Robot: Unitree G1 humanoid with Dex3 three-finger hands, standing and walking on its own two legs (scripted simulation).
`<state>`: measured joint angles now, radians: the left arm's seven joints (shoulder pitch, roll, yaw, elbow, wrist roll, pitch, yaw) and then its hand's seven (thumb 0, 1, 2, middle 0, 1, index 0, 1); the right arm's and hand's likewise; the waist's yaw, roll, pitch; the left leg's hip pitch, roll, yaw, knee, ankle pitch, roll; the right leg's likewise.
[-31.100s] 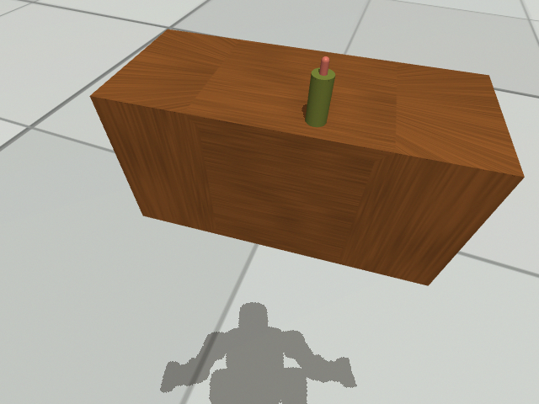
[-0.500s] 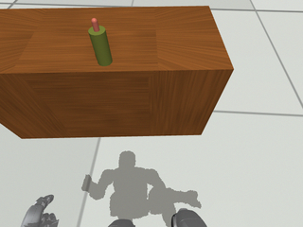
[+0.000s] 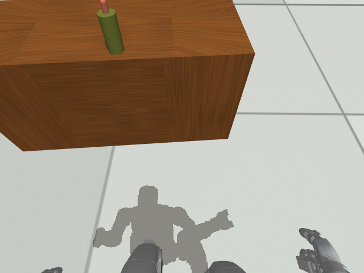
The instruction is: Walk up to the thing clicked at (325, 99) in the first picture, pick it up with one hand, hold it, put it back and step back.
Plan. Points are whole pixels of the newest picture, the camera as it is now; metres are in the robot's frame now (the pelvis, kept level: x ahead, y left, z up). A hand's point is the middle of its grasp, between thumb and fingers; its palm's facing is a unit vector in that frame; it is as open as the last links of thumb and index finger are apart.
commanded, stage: step back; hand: left
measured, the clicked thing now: (110, 26) +0.93 +0.28 +0.00
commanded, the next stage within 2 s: stand in 1.36 s
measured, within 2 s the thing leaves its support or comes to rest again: neither
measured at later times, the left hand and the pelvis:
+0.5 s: hand out of the picture -0.05 +0.25 -0.14, palm faces +0.07 -0.94 -0.32, open 7.4 cm; pelvis -0.11 -0.01 +0.01, yaw +4 degrees
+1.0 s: hand out of the picture -0.05 +0.26 -0.13, palm faces +0.04 -0.92 -0.39, open 7.4 cm; pelvis -0.10 -0.02 +0.01, yaw +3 degrees
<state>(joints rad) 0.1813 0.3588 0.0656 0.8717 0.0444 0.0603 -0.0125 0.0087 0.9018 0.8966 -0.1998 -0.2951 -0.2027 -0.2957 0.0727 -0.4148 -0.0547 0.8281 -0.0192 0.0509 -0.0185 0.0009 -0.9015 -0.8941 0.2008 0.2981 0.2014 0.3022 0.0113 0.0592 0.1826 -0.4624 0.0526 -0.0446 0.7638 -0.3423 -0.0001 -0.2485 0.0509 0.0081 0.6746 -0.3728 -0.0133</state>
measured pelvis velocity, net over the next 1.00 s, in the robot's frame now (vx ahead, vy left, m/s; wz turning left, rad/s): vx -0.10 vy -0.02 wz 0.05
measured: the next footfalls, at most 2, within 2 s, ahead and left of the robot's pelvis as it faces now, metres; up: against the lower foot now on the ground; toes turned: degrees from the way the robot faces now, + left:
left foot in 0.28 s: -0.05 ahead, +0.11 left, +0.00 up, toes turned +4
right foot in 0.54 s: -0.06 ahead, -0.15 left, +0.00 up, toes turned +1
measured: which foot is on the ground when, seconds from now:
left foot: up 0.00-0.26, down 0.28-1.00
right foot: down 0.00-0.30, up 0.32-0.52, down 0.54-1.00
